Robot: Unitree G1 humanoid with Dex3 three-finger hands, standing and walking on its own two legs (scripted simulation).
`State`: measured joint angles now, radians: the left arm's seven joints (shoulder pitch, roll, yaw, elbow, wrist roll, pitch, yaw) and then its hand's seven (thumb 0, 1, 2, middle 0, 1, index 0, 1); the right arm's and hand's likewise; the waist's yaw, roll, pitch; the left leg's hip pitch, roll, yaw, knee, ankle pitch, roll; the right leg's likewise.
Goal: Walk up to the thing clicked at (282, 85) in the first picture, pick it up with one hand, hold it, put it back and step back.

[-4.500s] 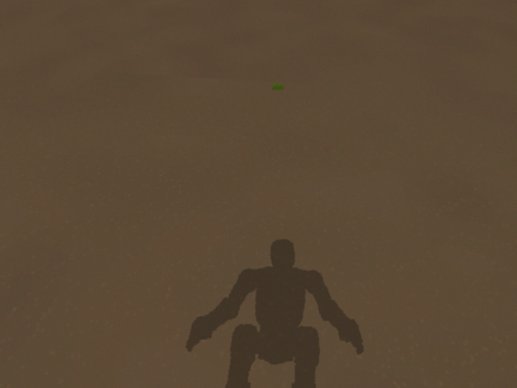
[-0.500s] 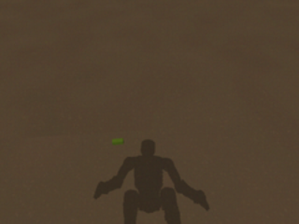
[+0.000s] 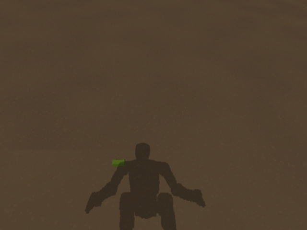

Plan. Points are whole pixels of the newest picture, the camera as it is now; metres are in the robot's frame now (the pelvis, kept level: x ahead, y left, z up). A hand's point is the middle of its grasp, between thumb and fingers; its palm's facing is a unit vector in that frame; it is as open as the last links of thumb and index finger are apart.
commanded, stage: walk up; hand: left
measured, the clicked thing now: (118, 162) +0.73 +0.23 -0.74
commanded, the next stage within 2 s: none
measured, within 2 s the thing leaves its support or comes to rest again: neither
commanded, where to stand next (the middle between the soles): +0.37 -0.01 m, yaw +0 degrees
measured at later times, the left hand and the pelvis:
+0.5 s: hand (69, 207) +0.23 +0.25 -0.11, palm faces -0.03 -0.91 -0.40, open 7.4 cm; pelvis +0.16 -0.02 +0.01, yaw -1 degrees
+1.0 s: hand (74, 181) +0.33 +0.28 -0.16, palm faces -0.05 -0.93 -0.37, open 7.4 cm; pelvis +0.26 +0.00 -0.01, yaw -1 degrees
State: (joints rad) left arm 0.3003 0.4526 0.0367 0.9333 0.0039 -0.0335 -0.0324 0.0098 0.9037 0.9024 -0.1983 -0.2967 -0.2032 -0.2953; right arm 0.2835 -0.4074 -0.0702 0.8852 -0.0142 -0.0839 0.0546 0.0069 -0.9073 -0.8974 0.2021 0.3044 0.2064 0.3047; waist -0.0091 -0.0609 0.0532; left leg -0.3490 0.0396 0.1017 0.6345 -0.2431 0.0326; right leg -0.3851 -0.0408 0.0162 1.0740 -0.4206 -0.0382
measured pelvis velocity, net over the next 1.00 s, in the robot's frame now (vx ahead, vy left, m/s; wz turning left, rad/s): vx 0.26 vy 0.00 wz -0.02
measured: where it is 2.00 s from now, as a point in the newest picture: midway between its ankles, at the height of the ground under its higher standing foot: outside the picture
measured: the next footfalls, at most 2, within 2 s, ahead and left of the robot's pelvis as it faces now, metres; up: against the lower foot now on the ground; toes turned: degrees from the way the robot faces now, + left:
right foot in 0.32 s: +0.24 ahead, -0.16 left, +0.00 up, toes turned -5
left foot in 0.66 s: +0.34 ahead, +0.13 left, +0.00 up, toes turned +2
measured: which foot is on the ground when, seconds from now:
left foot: down 0.00-0.34, up 0.36-0.64, down 0.66-1.00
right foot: up 0.00-0.30, down 0.32-0.68, up 0.70-0.96, down 0.98-1.00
